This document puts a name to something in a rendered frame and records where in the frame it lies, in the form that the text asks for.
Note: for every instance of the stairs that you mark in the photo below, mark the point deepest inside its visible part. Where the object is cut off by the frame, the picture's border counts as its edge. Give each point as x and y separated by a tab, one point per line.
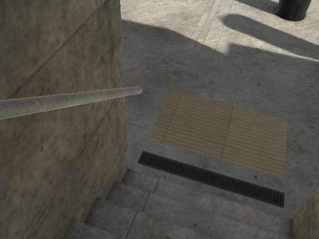
147	207

